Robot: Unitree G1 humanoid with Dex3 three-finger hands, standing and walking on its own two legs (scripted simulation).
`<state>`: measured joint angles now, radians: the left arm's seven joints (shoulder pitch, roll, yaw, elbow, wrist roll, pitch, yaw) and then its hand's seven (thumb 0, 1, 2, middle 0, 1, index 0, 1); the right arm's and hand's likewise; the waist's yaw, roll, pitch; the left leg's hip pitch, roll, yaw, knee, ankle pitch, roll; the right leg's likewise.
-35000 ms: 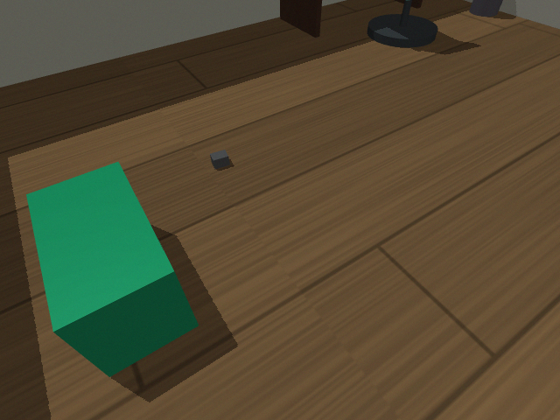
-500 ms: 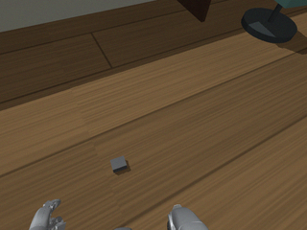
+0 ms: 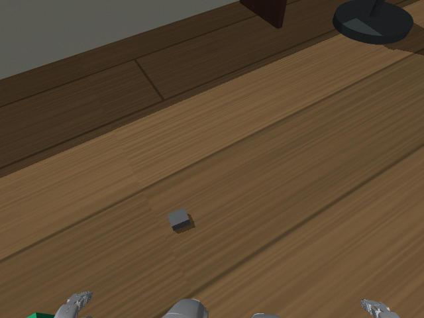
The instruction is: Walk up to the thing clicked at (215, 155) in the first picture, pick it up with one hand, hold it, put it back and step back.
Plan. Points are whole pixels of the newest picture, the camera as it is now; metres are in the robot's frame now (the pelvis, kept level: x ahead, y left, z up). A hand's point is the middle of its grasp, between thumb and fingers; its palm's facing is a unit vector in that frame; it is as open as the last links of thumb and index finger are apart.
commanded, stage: step back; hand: left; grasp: from above
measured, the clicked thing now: (179, 219) +0.58 +0.23 -0.74
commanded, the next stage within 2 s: none
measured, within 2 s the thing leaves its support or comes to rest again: neither
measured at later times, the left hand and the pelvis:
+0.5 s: hand out of the picture -0.07 +0.28 -0.17, palm faces +0.00 -0.93 -0.38, open 7.4 cm; pelvis -0.14 +0.00 -0.01, yaw -1 degrees
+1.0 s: hand out of the picture -0.17 +0.23 -0.16, palm faces +0.04 -0.93 -0.36, open 7.4 cm; pelvis -0.30 -0.04 -0.01, yaw +4 degrees
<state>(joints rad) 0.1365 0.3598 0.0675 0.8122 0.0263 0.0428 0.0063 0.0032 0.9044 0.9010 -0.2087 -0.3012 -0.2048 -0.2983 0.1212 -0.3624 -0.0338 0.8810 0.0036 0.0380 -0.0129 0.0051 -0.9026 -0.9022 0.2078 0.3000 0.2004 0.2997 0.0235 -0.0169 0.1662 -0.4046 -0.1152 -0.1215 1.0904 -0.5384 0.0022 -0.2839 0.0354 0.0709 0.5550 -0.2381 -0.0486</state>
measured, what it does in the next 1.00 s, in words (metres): walks backwards: left foot, then right foot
